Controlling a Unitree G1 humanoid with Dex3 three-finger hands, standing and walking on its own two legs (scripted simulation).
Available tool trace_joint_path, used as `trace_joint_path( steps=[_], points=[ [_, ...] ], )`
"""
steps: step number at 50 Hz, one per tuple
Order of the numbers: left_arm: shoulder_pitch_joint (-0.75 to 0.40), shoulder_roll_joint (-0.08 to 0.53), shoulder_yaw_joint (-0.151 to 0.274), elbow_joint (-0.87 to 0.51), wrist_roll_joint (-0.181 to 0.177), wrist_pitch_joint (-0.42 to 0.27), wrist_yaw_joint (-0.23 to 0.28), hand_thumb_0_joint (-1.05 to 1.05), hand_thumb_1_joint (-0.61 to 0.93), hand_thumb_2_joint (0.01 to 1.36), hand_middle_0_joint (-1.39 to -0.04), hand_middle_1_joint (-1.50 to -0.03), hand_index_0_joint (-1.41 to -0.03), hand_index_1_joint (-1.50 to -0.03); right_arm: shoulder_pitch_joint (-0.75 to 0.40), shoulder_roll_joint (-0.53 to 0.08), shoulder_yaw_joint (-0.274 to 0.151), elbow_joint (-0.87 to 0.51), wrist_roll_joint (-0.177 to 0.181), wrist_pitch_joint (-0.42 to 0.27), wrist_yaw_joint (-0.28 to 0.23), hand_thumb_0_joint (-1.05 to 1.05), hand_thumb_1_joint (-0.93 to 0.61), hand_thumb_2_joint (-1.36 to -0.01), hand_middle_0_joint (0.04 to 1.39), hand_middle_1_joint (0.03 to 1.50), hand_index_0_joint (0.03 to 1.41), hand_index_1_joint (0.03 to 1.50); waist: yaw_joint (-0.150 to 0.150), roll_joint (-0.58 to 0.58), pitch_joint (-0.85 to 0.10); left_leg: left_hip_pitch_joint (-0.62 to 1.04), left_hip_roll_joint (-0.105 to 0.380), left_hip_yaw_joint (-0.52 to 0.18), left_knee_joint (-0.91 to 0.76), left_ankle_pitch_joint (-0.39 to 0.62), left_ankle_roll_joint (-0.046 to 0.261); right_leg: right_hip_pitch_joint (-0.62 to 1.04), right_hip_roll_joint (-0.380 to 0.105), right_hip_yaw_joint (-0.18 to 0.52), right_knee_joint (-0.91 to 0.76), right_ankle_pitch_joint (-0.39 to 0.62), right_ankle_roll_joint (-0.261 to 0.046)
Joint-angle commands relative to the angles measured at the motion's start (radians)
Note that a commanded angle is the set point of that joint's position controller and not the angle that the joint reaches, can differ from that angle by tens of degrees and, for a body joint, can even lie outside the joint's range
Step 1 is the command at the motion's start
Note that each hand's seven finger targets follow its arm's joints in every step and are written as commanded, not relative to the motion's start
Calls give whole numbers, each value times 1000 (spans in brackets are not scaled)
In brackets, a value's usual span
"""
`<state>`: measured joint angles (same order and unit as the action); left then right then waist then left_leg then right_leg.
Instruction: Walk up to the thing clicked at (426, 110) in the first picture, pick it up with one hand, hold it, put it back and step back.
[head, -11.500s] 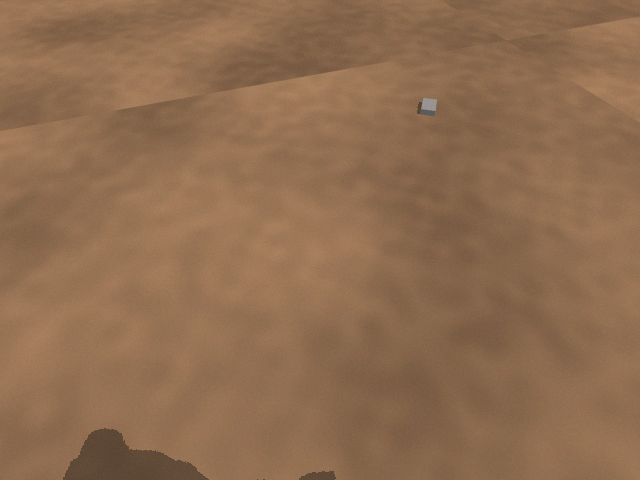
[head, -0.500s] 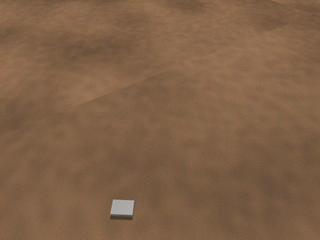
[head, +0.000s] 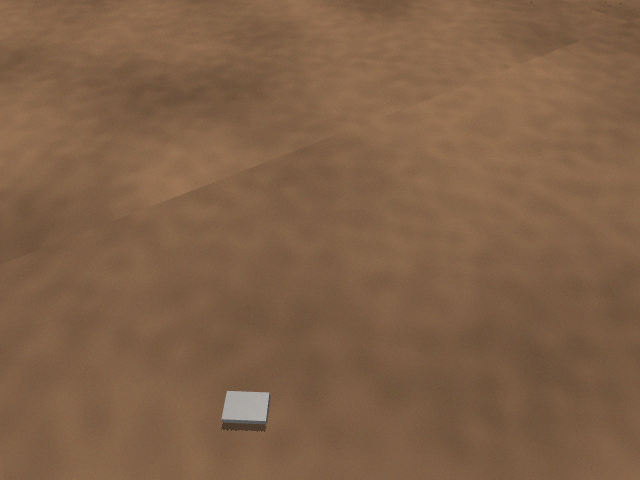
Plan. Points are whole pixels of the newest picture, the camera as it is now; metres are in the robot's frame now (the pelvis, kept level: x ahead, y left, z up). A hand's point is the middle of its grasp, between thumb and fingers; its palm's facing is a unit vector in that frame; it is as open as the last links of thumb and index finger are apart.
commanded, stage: walk up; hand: left
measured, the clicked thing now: (246, 407) +0.44 +0.26 -0.75
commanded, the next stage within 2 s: stand in 0.34 s
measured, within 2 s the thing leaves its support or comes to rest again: neither
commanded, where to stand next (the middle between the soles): +0.05 +0.02 m, yaw +0 degrees
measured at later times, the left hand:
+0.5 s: hand out of the picture +0.06 +0.26 -0.15, palm faces -0.02 -0.94 -0.34, open 7.4 cm
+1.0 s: hand out of the picture +0.02 +0.26 -0.15, palm faces -0.06 -0.94 -0.34, open 7.4 cm
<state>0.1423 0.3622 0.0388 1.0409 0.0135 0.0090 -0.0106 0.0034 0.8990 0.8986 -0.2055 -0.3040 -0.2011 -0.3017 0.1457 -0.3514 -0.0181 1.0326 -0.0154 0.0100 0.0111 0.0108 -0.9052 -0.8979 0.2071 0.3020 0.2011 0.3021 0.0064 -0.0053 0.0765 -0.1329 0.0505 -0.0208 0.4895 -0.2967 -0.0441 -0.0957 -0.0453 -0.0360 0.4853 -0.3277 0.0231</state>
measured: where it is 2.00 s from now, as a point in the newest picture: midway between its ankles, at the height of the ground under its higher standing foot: outside the picture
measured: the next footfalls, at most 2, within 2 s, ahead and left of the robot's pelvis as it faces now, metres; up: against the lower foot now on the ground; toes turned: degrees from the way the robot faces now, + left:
none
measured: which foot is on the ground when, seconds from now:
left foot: down 0.00-1.00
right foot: down 0.00-1.00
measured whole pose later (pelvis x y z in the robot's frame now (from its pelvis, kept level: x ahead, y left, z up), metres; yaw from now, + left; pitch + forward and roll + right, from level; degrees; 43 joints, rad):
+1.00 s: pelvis -0.04 +0.01 +0.01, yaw -1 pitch -3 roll +0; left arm 0.14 0.36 0.00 1.13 0.02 -0.01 -0.02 0.00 0.90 0.90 -0.20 -0.30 -0.20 -0.30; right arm 0.15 -0.35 -0.01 1.13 -0.02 0.00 0.02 0.01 -0.91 -0.90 0.21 0.30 0.20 0.30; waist -0.01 0.00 0.06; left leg -0.14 0.05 0.00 0.33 -0.14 -0.04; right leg -0.12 -0.04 -0.02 0.34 -0.18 0.03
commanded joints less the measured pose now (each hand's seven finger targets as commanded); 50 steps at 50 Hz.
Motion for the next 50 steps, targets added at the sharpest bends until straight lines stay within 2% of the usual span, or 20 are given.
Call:
trace_joint_path(
  steps=[1, 4, 7, 10, 15, 16, 17, 18, 22, 31, 34, 38, 45, 50],
  points=[
    [-48, 216, 48, -85, -4, -22, 13, 0, 900, 900, -200, -300, -200, -300, -38, -220, -52, -73, 1, -32, -19, 0, -900, -900, 200, 300, 200, 300, 2, 27, -71, -10, 44, -37, -76, 285, 101, 8, -51, 45, -59, 264, -76],
    [-32, 208, 48, -75, -5, -21, 12, 0, 900, 900, -200, -300, -200, -300, -43, -227, -55, -74, 2, -34, -19, 0, -900, -900, 200, 300, 200, 300, 10, 44, -69, 9, 64, -69, -94, 302, 113, -10, -33, 23, -43, 257, -65],
    [-25, 214, 48, -71, -6, -25, 11, 0, 900, 900, -200, -300, -200, -300, -51, -218, -52, -78, 3, -31, -18, 0, -900, -900, 200, 300, 200, 300, 12, 20, -56, -25, 37, -39, -68, 253, 101, 6, -44, 47, -79, 245, -72],
    [-41, 225, 50, -80, -2, -25, 10, 0, 900, 900, -200, -300, -200, -300, -38, -211, -49, -77, 2, -32, -17, 0, -900, -900, 200, 300, 200, 300, 1, 4, -59, -40, 21, -22, -64, 207, 90, 7, -68, 73, -98, 214, -86],
    [-39, 223, 51, -79, -3, -26, 9, 0, 900, 900, -200, -300, -200, -300, -36, -207, -49, -76, 1, -34, -14, 0, -900, -900, 200, 300, 200, 300, 4, -20, -53, -21, 24, -30, -57, 231, 91, -22, -59, 63, -102, 206, -80],
    [-41, 222, 50, -82, -2, -26, 10, 0, 900, 900, -200, -300, -200, -300, -28, -212, -50, -74, 0, -34, -15, 0, -900, -900, 200, 300, 200, 300, 0, -16, -62, -19, 32, -34, -63, 241, 93, -13, -62, 63, -97, 220, -81],
    [-63, 195, 27, -62, -5, -27, 12, 0, 900, 900, -200, -300, -200, -300, -73, -203, -40, -66, 3, -32, -19, 0, -900, -900, 200, 300, 200, 300, -1, 10, -35, -1, 71, -47, -102, 360, 75, -44, -91, 77, -138, 330, -61],
    [-62, 200, 29, -62, -5, -27, 15, 0, 900, 900, -200, -300, -200, -300, -69, -204, -40, -66, 5, -32, -20, 0, -900, -900, 200, 300, 200, 300, -4, 11, -44, 17, 70, -51, -113, 392, 66, -35, -82, 64, -141, 349, -53],
    [-46, 199, 22, -37, -9, -31, 18, 0, 900, 900, -200, -300, -200, -300, -62, -219, -38, -41, 8, -33, -24, 0, -900, -900, 200, 300, 200, 300, 1, 24, -102, 63, 80, -40, -122, 443, 63, 20, -84, 56, -142, 401, -46],
    [-54, 208, 13, -3, -2, -40, 16, 0, 900, 900, -200, -300, -200, -300, -81, -209, -28, -15, 7, -35, -18, 0, -900, -900, 200, 300, 200, 300, -5, 9, -129, 81, 85, -36, -167, 368, 58, 23, -89, 62, -182, 354, -37],
    [-70, 211, 12, 3, -2, -37, 16, 0, 900, 900, -200, -300, -200, -300, -79, -204, -26, -3, 4, -33, -17, 0, -900, -900, 200, 300, 200, 300, -7, 5, -91, 50, 84, -39, -195, 275, 55, 0, -90, 71, -198, 260, -39],
    [-60, 210, 9, 15, 2, -33, 11, 0, 900, 900, -200, -300, -200, -300, -78, -207, -29, 12, 1, -29, -11, 0, -900, -900, 200, 300, 200, 300, -4, 2, -14, -12, 71, -49, -239, 81, 51, -61, -79, 78, -241, 60, -37],
    [-57, 213, 10, 16, 1, -37, 6, 0, 900, 900, -200, -300, -200, -300, -66, -213, -34, 21, -2, -36, -8, 0, -900, -900, 200, 300, 200, 300, -6, 21, -48, -21, 74, -54, -236, 65, 55, -56, -84, 89, -231, 66, -43],
    [-46, 216, 9, 21, -1, -42, 8, 0, 900, 900, -200, -300, -200, -300, -60, -209, -32, 24, 2, -38, -8, 0, -900, -900, 200, 300, 200, 300, -2, 3, -87, 11, 82, -57, -217, 169, 59, -34, -91, 91, -213, 159, -41]
  ],
)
